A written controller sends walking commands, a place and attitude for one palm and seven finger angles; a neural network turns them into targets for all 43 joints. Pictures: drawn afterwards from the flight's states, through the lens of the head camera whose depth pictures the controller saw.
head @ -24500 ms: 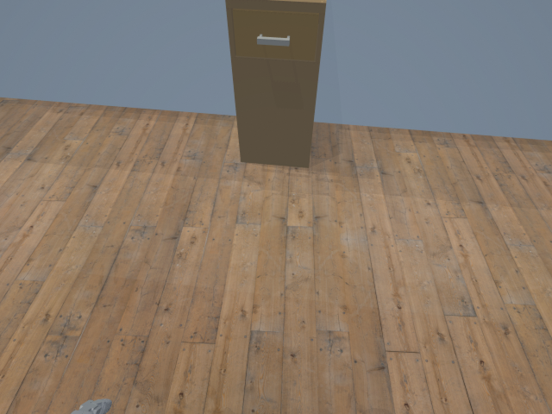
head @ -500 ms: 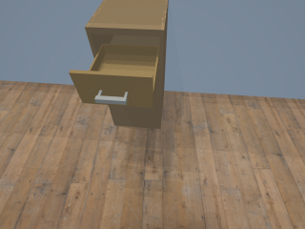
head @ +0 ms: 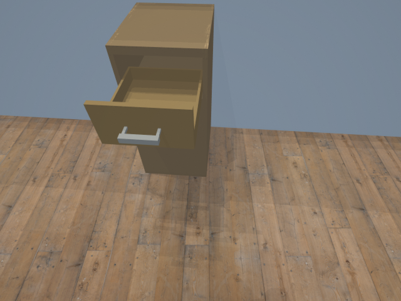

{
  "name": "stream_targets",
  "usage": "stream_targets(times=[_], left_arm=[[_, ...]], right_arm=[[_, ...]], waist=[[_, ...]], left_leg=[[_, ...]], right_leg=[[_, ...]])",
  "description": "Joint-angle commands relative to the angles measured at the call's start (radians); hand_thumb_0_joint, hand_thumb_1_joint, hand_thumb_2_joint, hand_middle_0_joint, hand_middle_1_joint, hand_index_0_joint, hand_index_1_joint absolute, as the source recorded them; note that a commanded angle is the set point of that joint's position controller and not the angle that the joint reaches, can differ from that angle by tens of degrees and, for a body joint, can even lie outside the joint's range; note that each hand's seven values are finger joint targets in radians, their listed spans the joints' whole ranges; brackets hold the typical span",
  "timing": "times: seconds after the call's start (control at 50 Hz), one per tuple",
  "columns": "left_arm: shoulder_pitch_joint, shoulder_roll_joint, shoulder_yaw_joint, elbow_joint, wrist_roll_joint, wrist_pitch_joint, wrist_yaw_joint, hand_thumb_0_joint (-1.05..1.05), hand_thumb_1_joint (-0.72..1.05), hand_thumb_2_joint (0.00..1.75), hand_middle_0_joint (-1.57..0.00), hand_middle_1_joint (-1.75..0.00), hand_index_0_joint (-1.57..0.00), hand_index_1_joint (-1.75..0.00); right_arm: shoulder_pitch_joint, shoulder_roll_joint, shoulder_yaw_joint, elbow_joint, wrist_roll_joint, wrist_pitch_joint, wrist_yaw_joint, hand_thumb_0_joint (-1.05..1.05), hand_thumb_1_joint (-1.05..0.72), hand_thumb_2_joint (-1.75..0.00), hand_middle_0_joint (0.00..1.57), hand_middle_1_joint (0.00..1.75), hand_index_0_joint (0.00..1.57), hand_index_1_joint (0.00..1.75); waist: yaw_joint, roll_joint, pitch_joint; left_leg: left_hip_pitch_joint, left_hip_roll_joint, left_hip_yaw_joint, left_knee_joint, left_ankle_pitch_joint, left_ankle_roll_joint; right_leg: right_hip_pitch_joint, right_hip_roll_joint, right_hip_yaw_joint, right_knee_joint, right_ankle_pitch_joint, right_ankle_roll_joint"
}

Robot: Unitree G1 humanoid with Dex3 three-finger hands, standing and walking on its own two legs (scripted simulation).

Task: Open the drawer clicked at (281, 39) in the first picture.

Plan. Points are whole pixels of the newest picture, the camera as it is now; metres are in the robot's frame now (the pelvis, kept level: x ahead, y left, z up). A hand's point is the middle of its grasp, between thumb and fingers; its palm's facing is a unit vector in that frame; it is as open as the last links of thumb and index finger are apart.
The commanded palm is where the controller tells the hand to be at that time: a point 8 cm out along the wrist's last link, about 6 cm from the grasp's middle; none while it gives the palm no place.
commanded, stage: look to check the result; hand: left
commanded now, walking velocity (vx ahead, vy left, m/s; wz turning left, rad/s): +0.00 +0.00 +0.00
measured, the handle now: (140, 134) +0.60 +0.23 -0.08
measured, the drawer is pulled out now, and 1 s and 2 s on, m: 0.30 0.30 0.30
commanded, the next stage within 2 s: stand and wait in 0.52 s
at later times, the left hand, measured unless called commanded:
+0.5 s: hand out of the picture +0.01 +0.16 -0.17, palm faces +0.04 -0.98 -0.20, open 7.4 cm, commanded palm none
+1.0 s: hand out of the picture +0.02 +0.16 -0.17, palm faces +0.04 -0.98 -0.21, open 7.4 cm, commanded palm none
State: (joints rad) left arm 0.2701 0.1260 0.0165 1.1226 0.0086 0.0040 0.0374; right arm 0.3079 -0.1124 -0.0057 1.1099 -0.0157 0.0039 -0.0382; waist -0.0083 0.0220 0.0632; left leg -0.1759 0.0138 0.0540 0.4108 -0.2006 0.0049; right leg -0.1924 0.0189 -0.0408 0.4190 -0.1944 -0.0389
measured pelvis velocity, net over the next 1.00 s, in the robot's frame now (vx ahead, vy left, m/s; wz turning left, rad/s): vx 0.02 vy -0.02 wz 0.00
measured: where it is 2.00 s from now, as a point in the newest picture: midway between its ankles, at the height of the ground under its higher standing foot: outside the picture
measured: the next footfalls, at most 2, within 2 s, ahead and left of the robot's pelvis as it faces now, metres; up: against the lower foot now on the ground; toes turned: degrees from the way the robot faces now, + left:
none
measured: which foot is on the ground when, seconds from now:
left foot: down 0.00-1.00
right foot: down 0.00-1.00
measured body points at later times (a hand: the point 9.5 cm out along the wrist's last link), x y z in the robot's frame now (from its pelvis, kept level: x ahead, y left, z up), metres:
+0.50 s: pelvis +0.01 -0.01 +0.00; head +0.03 -0.02 +0.45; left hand +0.01 +0.21 -0.16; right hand -0.01 -0.22 -0.17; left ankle +0.01 +0.12 -0.74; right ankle +0.02 -0.09 -0.74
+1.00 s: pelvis +0.02 -0.02 +0.00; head +0.04 -0.03 +0.45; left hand +0.02 +0.21 -0.15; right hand +0.00 -0.23 -0.16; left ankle +0.01 +0.12 -0.74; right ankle +0.02 -0.09 -0.74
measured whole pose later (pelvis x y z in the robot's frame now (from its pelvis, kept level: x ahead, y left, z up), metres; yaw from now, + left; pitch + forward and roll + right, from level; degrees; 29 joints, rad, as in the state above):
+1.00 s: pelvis +0.02 -0.02 +0.00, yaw +0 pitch -2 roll +0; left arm 0.25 0.14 0.02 1.14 0.00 0.00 0.04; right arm 0.29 -0.13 -0.01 1.13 -0.02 0.01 -0.04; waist -0.01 0.02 0.07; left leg -0.13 0.04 0.04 0.38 -0.21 -0.02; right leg -0.14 0.05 -0.05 0.37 -0.20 -0.06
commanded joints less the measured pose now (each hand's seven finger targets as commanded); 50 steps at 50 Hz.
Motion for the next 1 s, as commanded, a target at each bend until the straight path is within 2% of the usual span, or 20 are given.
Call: stream_targets(times=[0.0, 0.06, 0.2, 0.26, 0.28, 0.36, 0.46, 0.56, 0.64, 0.78, 0.82, 0.98], left_arm=[[0.067, 0.108, 0.018, -0.017, 0.002, -0.015, 0.003, 0.00, 0.90, 0.90, -0.20, -0.30, -0.20, -0.30], [0.068, 0.112, 0.018, -0.014, 0.001, -0.017, 0.003, 0.00, 0.90, 0.90, -0.20, -0.30, -0.20, -0.30], [0.065, 0.113, 0.015, -0.008, 0.001, -0.018, 0.005, 0.00, 0.90, 0.90, -0.20, -0.30, -0.20, -0.30], [0.063, 0.117, 0.018, -0.006, 0.000, -0.019, 0.004, 0.00, 0.90, 0.90, -0.20, -0.30, -0.20, -0.30], [0.075, 0.116, 0.016, -0.007, 0.000, -0.020, 0.005, 0.00, 0.90, 0.90, -0.20, -0.30, -0.20, -0.30], [0.060, 0.117, 0.015, -0.006, 0.000, -0.018, 0.004, 0.00, 0.90, 0.90, -0.20, -0.30, -0.20, -0.30], [0.055, 0.122, 0.018, -0.009, -0.001, -0.020, 0.005, 0.00, 0.90, 0.90, -0.20, -0.30, -0.20, -0.30], [0.051, 0.123, 0.017, -0.008, -0.001, -0.019, 0.004, 0.00, 0.90, 0.90, -0.20, -0.30, -0.20, -0.30], [0.048, 0.127, 0.019, -0.009, -0.001, -0.022, 0.005, 0.00, 0.90, 0.90, -0.20, -0.30, -0.20, -0.30], [0.049, 0.134, 0.019, -0.008, -0.001, -0.021, 0.004, 0.00, 0.90, 0.90, -0.20, -0.30, -0.20, -0.30], [0.038, 0.135, 0.020, -0.010, -0.001, -0.020, 0.005, 0.00, 0.90, 0.90, -0.20, -0.30, -0.20, -0.30], [0.041, 0.140, 0.022, -0.011, -0.001, -0.024, 0.005, 0.00, 0.90, 0.90, -0.20, -0.30, -0.20, -0.30]], right_arm=[[0.095, -0.077, -0.018, -0.010, 0.003, -0.007, -0.004, 0.00, -0.90, -0.90, 0.20, 0.30, 0.20, 0.30], [0.088, -0.080, -0.016, -0.007, 0.004, -0.008, -0.005, 0.00, -0.90, -0.90, 0.20, 0.30, 0.20, 0.30], [0.085, -0.082, -0.018, -0.001, 0.004, -0.004, -0.006, 0.00, -0.90, -0.90, 0.20, 0.30, 0.20, 0.30], [0.082, -0.083, -0.016, 0.003, 0.005, -0.006, -0.007, 0.00, -0.90, -0.90, 0.20, 0.30, 0.20, 0.30], [0.073, -0.087, -0.020, -0.002, 0.006, -0.006, -0.007, 0.00, -0.90, -0.90, 0.20, 0.30, 0.20, 0.30], [0.077, -0.085, -0.018, 0.004, 0.003, -0.002, -0.006, 0.00, -0.90, -0.90, 0.20, 0.30, 0.20, 0.30], [0.080, -0.088, -0.018, 0.005, 0.004, -0.005, -0.007, 0.00, -0.90, -0.90, 0.20, 0.30, 0.20, 0.30], [0.074, -0.091, -0.018, 0.005, 0.004, -0.005, -0.007, 0.00, -0.90, -0.90, 0.20, 0.30, 0.20, 0.30], [0.072, -0.092, -0.019, 0.006, 0.004, -0.007, -0.008, 0.00, -0.90, -0.90, 0.20, 0.30, 0.20, 0.30], [0.061, -0.102, -0.023, 0.002, 0.005, -0.003, -0.007, 0.00, -0.90, -0.90, 0.20, 0.30, 0.20, 0.30], [0.071, -0.098, -0.021, 0.008, 0.003, -0.001, -0.006, 0.00, -0.90, -0.90, 0.20, 0.30, 0.20, 0.30], [0.059, -0.109, -0.025, 0.003, 0.005, -0.005, -0.009, 0.00, -0.90, -0.90, 0.20, 0.30, 0.20, 0.30]], waist=[[-0.003, -0.020, 0.027], [-0.001, -0.014, 0.013], [-0.004, -0.014, 0.034], [-0.002, -0.003, 0.014], [0.001, -0.022, 0.015], [-0.004, -0.014, 0.047], [-0.002, -0.014, 0.019], [-0.002, -0.010, 0.034], [-0.002, -0.010, 0.014], [0.000, -0.033, 0.035], [-0.003, -0.021, 0.041], [-0.001, -0.021, 0.016]], left_leg=[[-0.006, 0.080, -0.087, -0.077, 0.025, 0.028], [0.006, 0.079, -0.084, -0.075, 0.042, 0.024], [0.013, 0.083, -0.080, -0.077, 0.037, 0.021], [0.019, 0.083, -0.078, -0.079, 0.056, 0.018], [0.034, 0.084, -0.080, -0.074, 0.060, 0.020], [0.013, 0.079, -0.075, -0.078, 0.034, 0.016], [0.019, 0.082, -0.076, -0.079, 0.055, 0.015], [0.017, 0.083, -0.077, -0.083, 0.052, 0.014], [0.031, 0.088, -0.077, -0.083, 0.076, 0.014], [0.038, 0.085, -0.074, -0.083, 0.052, 0.013], [0.024, 0.082, -0.073, -0.084, 0.040, 0.012], [0.048, 0.087, -0.073, -0.079, 0.078, 0.011]], right_leg=[[-0.031, -0.102, 0.111, -0.123, -0.014, -0.018], [-0.016, -0.104, 0.113, -0.122, 0.012, -0.020], [-0.023, -0.102, 0.115, -0.137, 0.007, -0.020], [0.000, -0.104, 0.115, -0.131, 0.038, -0.021], [-0.012, -0.100, 0.119, -0.133, 0.046, -0.021], [-0.022, -0.103, 0.121, -0.148, -0.001, -0.021], [0.008, -0.104, 0.118, -0.140, 0.043, -0.021], [0.000, -0.103, 0.118, -0.141, 0.041, -0.020], [0.015, -0.104, 0.116, -0.133, 0.086, -0.022], [-0.010, -0.101, 0.121, -0.150, 0.041, -0.018], [-0.002, -0.104, 0.127, -0.159, 0.018, -0.018], [0.010, -0.105, 0.122, -0.147, 0.092, -0.018]])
